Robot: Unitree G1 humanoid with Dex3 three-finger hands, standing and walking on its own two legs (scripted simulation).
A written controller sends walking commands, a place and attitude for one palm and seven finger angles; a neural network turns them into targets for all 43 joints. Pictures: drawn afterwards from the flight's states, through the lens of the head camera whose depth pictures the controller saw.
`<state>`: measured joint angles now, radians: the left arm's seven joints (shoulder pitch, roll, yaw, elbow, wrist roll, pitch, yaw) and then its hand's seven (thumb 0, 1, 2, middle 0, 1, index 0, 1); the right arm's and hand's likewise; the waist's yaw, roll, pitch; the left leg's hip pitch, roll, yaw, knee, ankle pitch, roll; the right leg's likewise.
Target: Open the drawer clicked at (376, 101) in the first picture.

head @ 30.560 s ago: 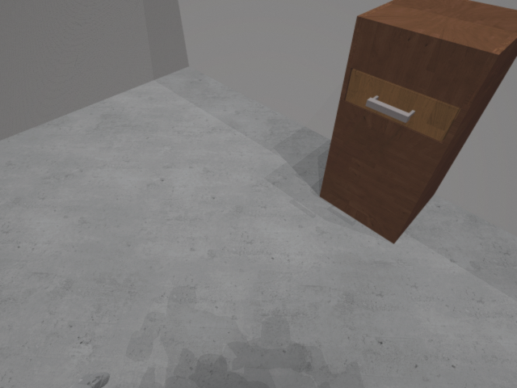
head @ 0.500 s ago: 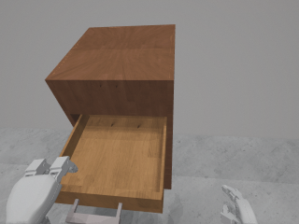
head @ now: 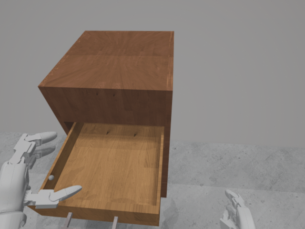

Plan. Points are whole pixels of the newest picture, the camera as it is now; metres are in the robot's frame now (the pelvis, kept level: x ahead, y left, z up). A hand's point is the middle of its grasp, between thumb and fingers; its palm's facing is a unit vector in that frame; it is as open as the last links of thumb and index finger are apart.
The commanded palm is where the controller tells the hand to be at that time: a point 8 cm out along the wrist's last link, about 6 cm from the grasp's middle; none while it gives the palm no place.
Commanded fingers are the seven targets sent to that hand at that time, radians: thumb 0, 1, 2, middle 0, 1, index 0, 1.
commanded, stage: draw the hand back to the body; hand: left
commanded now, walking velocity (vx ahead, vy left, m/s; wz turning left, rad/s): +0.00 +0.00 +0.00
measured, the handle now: (90, 226) +0.15 +0.21 -0.12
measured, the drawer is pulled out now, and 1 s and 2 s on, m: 0.30 0.30 0.30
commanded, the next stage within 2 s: step back with the hand held close in 0.60 s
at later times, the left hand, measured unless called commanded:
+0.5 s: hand (46, 169) +0.18 +0.23 +0.15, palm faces +0.39 -0.82 -0.42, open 8.0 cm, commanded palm +0.13 +0.27 +0.18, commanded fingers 0.00 0.90 0.90 -0.20 -0.30 -0.20 -0.30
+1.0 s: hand (52, 175) +0.18 +0.23 +0.13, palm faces +0.22 -0.83 -0.51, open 7.5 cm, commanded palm +0.11 +0.28 +0.18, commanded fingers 0.00 0.90 0.90 -0.20 -0.30 -0.20 -0.30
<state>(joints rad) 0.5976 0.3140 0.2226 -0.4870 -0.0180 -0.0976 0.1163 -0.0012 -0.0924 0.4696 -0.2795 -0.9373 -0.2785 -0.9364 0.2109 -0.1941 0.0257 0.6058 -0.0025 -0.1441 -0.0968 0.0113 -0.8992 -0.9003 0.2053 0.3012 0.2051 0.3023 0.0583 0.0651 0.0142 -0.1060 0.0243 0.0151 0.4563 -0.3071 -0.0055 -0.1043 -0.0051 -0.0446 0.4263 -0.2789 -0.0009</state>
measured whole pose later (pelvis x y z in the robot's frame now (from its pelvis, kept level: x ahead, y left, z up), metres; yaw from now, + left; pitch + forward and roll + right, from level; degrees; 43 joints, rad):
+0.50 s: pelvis +0.00 -0.01 +0.00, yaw +0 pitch -2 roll +0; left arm 0.53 0.31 0.29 -0.46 -0.05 -0.09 0.10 0.01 0.75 0.83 -0.22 -0.39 -0.22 -0.39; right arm 0.18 -0.21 0.01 0.62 0.00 -0.12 -0.08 0.01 -0.90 -0.90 0.21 0.30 0.20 0.30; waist 0.06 0.08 0.01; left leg -0.08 0.03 0.01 0.39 -0.27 -0.02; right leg -0.08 0.00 -0.05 0.38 -0.25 -0.01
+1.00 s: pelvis -0.03 +0.01 +0.00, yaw -2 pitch +2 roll -1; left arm 0.63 0.36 0.33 -0.55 -0.01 -0.16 0.12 0.02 0.89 0.89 -0.21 -0.30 -0.21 -0.30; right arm 0.15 -0.22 -0.03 0.53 0.01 -0.04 -0.06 0.01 -0.90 -0.90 0.21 0.30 0.21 0.30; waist -0.01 0.01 0.10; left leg -0.23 0.03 0.06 0.45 -0.25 0.00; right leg -0.25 0.00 0.00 0.42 -0.20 0.01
